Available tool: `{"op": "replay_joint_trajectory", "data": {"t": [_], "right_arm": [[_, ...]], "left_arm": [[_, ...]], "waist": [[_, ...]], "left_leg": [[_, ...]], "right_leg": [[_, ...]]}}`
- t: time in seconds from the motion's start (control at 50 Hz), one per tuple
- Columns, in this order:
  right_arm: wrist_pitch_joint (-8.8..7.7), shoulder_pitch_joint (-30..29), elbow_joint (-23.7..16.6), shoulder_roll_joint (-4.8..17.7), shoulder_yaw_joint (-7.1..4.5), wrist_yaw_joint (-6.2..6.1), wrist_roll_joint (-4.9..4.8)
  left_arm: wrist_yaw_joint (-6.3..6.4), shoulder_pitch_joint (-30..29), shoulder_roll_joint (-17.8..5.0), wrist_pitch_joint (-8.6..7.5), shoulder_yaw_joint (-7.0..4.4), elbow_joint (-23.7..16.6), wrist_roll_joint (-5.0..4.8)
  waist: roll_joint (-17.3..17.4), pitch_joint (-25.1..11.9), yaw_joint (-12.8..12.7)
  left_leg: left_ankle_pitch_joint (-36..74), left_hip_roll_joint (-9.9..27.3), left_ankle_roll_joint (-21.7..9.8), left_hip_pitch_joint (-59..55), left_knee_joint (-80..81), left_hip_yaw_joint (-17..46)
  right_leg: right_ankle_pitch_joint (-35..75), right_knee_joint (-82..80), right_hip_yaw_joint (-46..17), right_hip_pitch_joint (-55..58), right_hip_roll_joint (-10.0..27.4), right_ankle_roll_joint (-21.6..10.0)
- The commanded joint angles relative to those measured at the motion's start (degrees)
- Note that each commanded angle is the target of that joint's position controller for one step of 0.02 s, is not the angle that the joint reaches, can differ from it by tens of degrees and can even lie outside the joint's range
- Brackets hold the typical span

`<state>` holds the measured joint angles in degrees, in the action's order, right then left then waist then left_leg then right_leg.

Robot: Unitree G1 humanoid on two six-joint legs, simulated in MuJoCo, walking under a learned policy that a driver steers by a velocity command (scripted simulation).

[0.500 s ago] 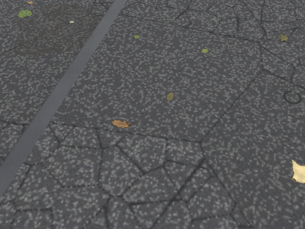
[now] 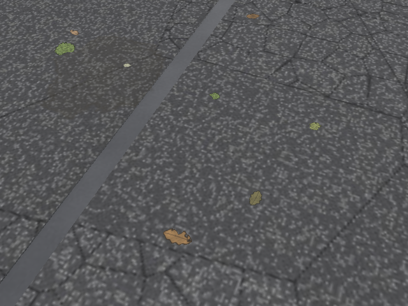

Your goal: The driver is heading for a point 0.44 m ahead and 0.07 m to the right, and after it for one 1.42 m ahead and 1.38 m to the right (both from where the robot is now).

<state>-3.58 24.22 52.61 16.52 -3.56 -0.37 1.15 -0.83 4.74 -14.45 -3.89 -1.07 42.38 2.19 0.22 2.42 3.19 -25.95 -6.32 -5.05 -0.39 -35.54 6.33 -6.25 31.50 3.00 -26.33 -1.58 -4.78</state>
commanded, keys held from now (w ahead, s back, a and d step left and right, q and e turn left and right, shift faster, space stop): w+e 0.40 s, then e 0.16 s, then no key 0.02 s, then e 0.42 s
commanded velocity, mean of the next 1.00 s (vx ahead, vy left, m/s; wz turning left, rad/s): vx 0.31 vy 0.00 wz -0.47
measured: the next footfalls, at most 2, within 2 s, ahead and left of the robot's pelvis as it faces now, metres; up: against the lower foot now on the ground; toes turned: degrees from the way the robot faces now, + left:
left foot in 0.50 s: +0.45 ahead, +0.05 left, +0.00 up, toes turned -18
right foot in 0.98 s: +0.34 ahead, -0.15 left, +0.00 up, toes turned -35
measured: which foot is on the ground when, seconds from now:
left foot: up 0.00-0.48, down 0.50-0.98, up 1.00-1.00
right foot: down 0.00-0.52, up 0.54-0.96, down 0.98-1.00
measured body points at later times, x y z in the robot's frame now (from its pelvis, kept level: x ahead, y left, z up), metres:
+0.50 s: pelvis +0.27 -0.01 +0.01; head +0.30 -0.02 +0.46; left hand +0.28 +0.27 -0.12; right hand +0.46 -0.28 -0.06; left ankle +0.41 +0.06 -0.72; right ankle +0.11 -0.08 -0.72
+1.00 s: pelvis +0.33 -0.04 +0.01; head +0.34 -0.07 +0.46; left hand +0.61 +0.09 -0.08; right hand +0.25 -0.32 -0.12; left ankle +0.41 +0.06 -0.72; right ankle +0.30 -0.13 -0.73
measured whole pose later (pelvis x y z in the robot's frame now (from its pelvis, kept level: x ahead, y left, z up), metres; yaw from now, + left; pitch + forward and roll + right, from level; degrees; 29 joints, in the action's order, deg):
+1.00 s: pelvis +0.33 -0.04 +0.01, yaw -33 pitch +0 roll +1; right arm 0.7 14.8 44.0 16.7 -2.9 -0.6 1.7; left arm -2.2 8.7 -15.2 2.8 -2.7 39.2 1.4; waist 1.2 2.5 1.4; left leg -19.1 6.4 0.5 17.1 -35.9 -13.2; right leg -13.9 33.1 1.6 -17.9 -0.4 -2.3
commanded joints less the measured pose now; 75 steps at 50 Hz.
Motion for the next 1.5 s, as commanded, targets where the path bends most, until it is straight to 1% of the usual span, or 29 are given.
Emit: {"op": "replay_joint_trajectory", "data": {"t": [0.02, 0.04, 0.06, 0.12, 0.18, 0.26, 0.4, 0.48, 0.5, 0.52, 0.54, 0.56, 0.58, 0.6, 0.64, 0.78, 0.94, 0.96, 0.98, 1.0, 1.02, 1.04, 1.08, 1.12, 1.18, 1.34, 1.46, 1.48, 1.5], "right_arm": [[-1.3, 5.8, -4.04, 5.29, -0.29, 0.19, 0.95], [-1.46, -0.32, -5.26, 6.12, -0.38, 0.43, 1.08], [-1.85, -4.9, -6.44, 5.8, 0.0, 0.72, 1.16], [-0.36, -6.01, -7.75, 3.84, 0.72, 1.32, 1.86], [0.72, -8.54, -8.97, 2.84, 1.32, 1.51, 1.88], [0.97, -19.34, -12.68, 2.18, 1.98, 1.61, 1.59], [-0.05, -29.61, -16.72, 2.06, 2.79, 1.73, 0.47], [-1.82, -16.73, -13.44, 4.96, 1.72, 0.11, 0.58], [-2.74, -9.42, -12.38, 7.97, 0.91, -0.7, 1.36], [-2.51, -2.93, -12.38, 12.01, 0.24, -1.54, 2.05], [-1.02, -4.61, -12.69, 14.02, -0.91, -1.15, 0.56], [-0.22, -8.42, -13.95, 7.54, 0.1, -0.84, -0.28], [-0.28, -11.06, -14.32, 2.99, 1.46, -0.79, -0.47], [-0.14, -12.96, -14.25, 1.7, 1.97, -0.79, 0.05], [-0.24, -13.09, -13.38, 2.95, 1.6, -1.09, 0.02], [0.55, -12.25, -12.34, 4.94, 0.48, -1.23, 0.33], [3.34, -9.7, -11.54, 9.47, -1.61, -0.55, 0.23], [3.85, -9.5, -11.26, 9.5, -1.78, -0.6, 0.0], [4.33, -6.52, -10.37, 8.36, -1.72, -0.46, 0.43], [5.0, -3.75, -11.87, 3.71, -0.71, 0.03, 1.25], [6.13, -8.87, -15.04, 3.98, -0.31, -1.01, 0.7], [6.76, -11.6, -15.06, 5.45, -0.64, -1.24, 0.4], [6.16, -10.87, -13.83, 5.17, -0.79, -1.01, -0.49], [5.96, -9.0, -12.64, 6.36, -1.3, -0.61, 0.69], [6.43, -10.09, -13.2, 5.04, -1.08, -0.31, 0.17], [6.26, -14.74, -15.52, 4.33, -0.42, -0.98, -0.29], [4.94, -9.73, -15.08, 4.09, 0.05, -2.0, -1.2], [4.51, -7.52, -14.48, 4.69, -0.12, -2.53, -0.88], [4.23, -8.02, -14.97, 9.19, -0.96, -3.1, -0.09]], "left_arm": [[-0.09, 18.68, -13.31, 0.59, -4.65, 3.13, -1.53], [-0.4, 13.03, -10.05, 0.76, -4.04, 1.8, -1.97], [-0.62, 11.33, -7.78, 0.56, -3.51, 1.77, -1.61], [-0.16, 13.21, -6.49, -0.25, -2.97, 4.21, -1.91], [0.15, 16.11, -8.28, -0.53, -3.67, 5.27, -2.34], [0.41, 20.03, -8.31, 0.02, -3.99, 6.14, -2.42], [1.09, 24.91, -9.17, 0.71, -4.65, 6.48, -1.42], [1.51, 19.76, -10.03, 1.0, -5.09, 5.1, -2.03], [1.1, 18.75, -8.76, 0.45, -4.83, 3.85, -2.99], [1.48, 21.02, -3.93, 0.23, -3.66, 1.78, -3.37], [2.33, 28.62, -6.32, 1.27, -4.35, 1.04, -3.91], [2.74, 27.62, -8.95, 2.75, -4.76, 4.0, -1.87], [2.03, 22.61, -8.48, 3.25, -4.8, 3.69, -1.02], [1.47, 20.81, -7.1, 3.81, -4.74, 3.15, -1.01], [0.29, 19.42, -5.88, 5.38, -4.57, 2.62, -0.44], [-1.23, 11.6, -4.99, 7.47, -3.81, -1.75, -0.65], [-1.77, 5.03, -5.54, 7.22, -3.06, -6.23, -1.19], [-1.58, 6.51, -5.48, 6.62, -3.11, -5.87, -1.06], [-0.96, 8.74, -6.99, 5.75, -3.5, -5.03, -0.59], [-0.06, 9.6, -13.03, 4.94, -4.55, -5.96, -0.21], [0.14, 12.18, -18.79, 5.18, -6.42, -6.54, -1.02], [0.34, 14.72, -15.97, 5.44, -6.06, -5.04, -1.35], [0.88, 7.45, -11.35, 5.99, -4.63, -5.57, -1.44], [1.13, 5.12, -9.39, 5.95, -4.06, -6.55, -1.88], [0.76, 7.6, -10.43, 5.45, -4.53, -5.9, -1.94], [0.53, 10.67, -12.03, 5.97, -5.52, -5.25, -0.94], [-0.01, 6.73, -11.91, 6.46, -5.83, -5.24, -1.37], [0.23, 5.83, -11.12, 6.44, -5.62, -5.34, -1.98], [0.46, 7.96, -7.76, 6.2, -4.81, -5.65, -2.38]], "waist": [[-10.81, -14.7, -5.48], [-5.08, -6.22, -4.33], [-0.9, -3.58, -4.5], [-3.58, -2.62, -1.9], [-3.65, -2.55, -2.02], [-3.67, 0.28, -4.88], [-4.48, -0.6, -8.53], [-3.99, -4.73, -1.74], [-1.27, -10.36, 1.29], [8.28, -18.17, 1.56], [17.8, -25.1, -2.23], [6.25, -18.56, -3.69], [2.99, -11.45, -3.17], [2.86, -8.51, -4.27], [6.88, -5.97, -4.97], [7.42, -6.22, -5.18], [8.84, -5.06, -2.57], [7.03, -5.13, -3.52], [0.87, -5.78, -3.88], [-15.73, -5.85, -2.3], [-16.28, -4.41, -5.96], [-9.9, -3.96, -6.82], [-7.68, -1.62, -2.8], [-8.12, -4.65, -2.08], [-5.24, -6.39, -2.76], [-6.8, -5.03, -5.13], [-7.24, -5.56, -1.8], [-6.02, -5.32, -0.4], [2.83, -5.54, -1.94]], "left_leg": [[-0.73, 0.95, 0.8, 34.77, -40.29, -1.28], [4.88, 4.66, 0.9, 37.06, -39.86, -1.13], [8.3, 6.57, 1.22, 36.04, -36.73, -1.65], [9.45, 9.04, 3.42, 31.36, -28.93, -2.83], [9.91, 9.48, 5.75, 32.99, -24.2, -4.62], [18.62, 9.97, 7.95, 36.88, -12.79, -5.78], [22.52, 6.77, 7.26, 34.88, -0.39, -5.45], [24.67, 3.71, 3.88, 13.49, 11.8, -4.96], [29.89, 11.25, 1.49, 0.15, 11.85, 0.54], [51.41, 28.33, -1.1, -12.44, 7.43, 13.19], [59.26, 36.47, -9.56, -15.49, 8.29, 29.18], [54.05, 32.73, -9.04, -8.05, 9.35, 24.11], [53.58, 28.14, -7.56, -1.1, 11.24, 15.72], [52.83, 25.34, -6.03, 3.23, 13.41, 9.94], [54.54, 22.22, -5.86, 8.6, 15.89, 3.07], [43.83, 22.76, -7.09, 11.8, 18.95, -5.51], [25.07, 24.41, -3.76, 12.55, 13.17, -9.41], [22.16, 23.43, -1.69, 13.92, 9.36, -10.97], [16.75, 21.23, 1.65, 16.91, 2.17, -13.53], [-5.29, 14.6, 6.01, 27.53, -14.41, -18.46], [-13.08, 6.77, 7.47, 35.88, -22.45, -11.89], [-9.66, 8.58, 7.57, 35.99, -27.42, -6.97], [-0.15, 9.55, 7.2, 35.07, -25.56, -4.73], [3.57, 8.33, 7.31, 32.83, -27.08, -5.57], [4.3, 7.62, 7.77, 32.7, -25.13, -4.83], [1.97, 5.15, 6.73, 28.79, -12.0, -3.33], [5.55, 1.99, 4.22, 13.46, 6.7, -3.34], [10.07, 3.63, 3.62, 7.41, 15.19, -2.56], [5.72, 14.64, 1.16, 2.77, 21.87, 7.58]], "right_leg": [[-14.95, -17.0, -50.45, 39.19, 21.92, -14.28], [-14.44, -16.68, -39.99, 31.49, 20.03, -13.28], [-6.87, -17.14, -33.22, 26.08, 17.07, -12.05], [8.54, -18.35, -23.45, 19.69, 10.89, -9.44], [11.06, -19.85, -21.14, 17.96, 9.6, -10.56], [8.86, -21.47, -20.7, 17.41, 7.76, -9.0], [18.68, -14.55, -23.71, 24.03, 8.19, -7.19], [32.58, 0.87, -22.86, 20.18, 3.26, -1.31], [23.29, 11.88, -21.1, 13.6, 0.47, 0.53], [-14.56, 27.08, -13.35, 4.43, -4.1, 1.44], [-32.97, 38.08, -8.75, -2.96, -7.78, 1.88], [-27.68, 41.67, -9.4, -4.91, -2.76, 2.22], [-23.92, 40.44, -8.65, -4.84, -2.21, 3.08], [-21.75, 38.84, -8.2, -4.38, -0.71, 4.06], [-18.68, 37.92, -6.61, -2.54, -0.13, 5.36], [-11.66, 28.11, -4.2, -2.42, 1.86, 5.99], [-14.28, 5.04, 1.18, 9.14, 1.05, 3.13], [-11.16, -1.4, 1.4, 13.15, 0.06, 2.33], [-6.9, -8.63, -3.54, 18.13, 1.58, 1.52], [6.38, -13.94, -24.28, 23.2, 17.52, -1.55], [17.25, -14.48, -34.38, 19.06, 24.92, -11.27], [19.33, -13.33, -29.92, 19.06, 21.89, -12.84], [14.39, -13.47, -21.27, 16.75, 13.76, -8.82], [19.16, -12.43, -18.8, 18.04, 10.76, -7.78], [17.23, -12.31, -20.57, 19.62, 10.7, -8.22], [4.83, -12.37, -29.49, 17.6, 10.21, -9.23], [5.8, -10.0, -34.17, 11.97, 6.66, -4.76], [-0.19, -8.32, -32.98, 7.94, 4.22, -1.89], [-14.46, -0.51, -26.84, 1.93, -0.98, 1.93]]}}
